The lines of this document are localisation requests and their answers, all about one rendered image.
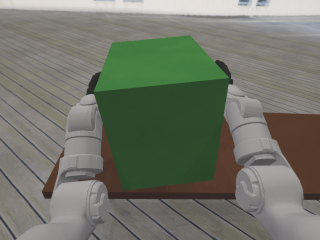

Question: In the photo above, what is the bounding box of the right robot hand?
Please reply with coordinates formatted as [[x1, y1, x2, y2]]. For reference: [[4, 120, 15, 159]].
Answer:
[[215, 60, 233, 85]]

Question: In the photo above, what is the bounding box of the carton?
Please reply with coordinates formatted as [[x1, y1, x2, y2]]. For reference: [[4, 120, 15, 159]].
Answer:
[[93, 35, 230, 191]]

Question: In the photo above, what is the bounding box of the robot right forearm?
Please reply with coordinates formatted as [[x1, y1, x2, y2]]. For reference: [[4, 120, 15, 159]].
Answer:
[[223, 84, 304, 201]]

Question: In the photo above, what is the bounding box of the table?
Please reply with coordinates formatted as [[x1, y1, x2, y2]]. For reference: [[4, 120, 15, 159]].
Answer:
[[42, 112, 320, 200]]

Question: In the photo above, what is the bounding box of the left robot upper arm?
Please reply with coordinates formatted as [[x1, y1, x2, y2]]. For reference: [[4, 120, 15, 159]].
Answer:
[[16, 180, 110, 240]]

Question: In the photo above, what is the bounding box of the left robot hand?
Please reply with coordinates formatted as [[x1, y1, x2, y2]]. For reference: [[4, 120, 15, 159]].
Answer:
[[86, 72, 101, 95]]

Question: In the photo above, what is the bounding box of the robot left forearm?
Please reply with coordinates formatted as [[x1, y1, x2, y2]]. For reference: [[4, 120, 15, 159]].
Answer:
[[49, 94, 103, 219]]

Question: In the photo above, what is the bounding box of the right robot upper arm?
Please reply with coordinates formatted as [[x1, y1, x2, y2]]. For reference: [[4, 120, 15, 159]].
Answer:
[[235, 165, 320, 240]]

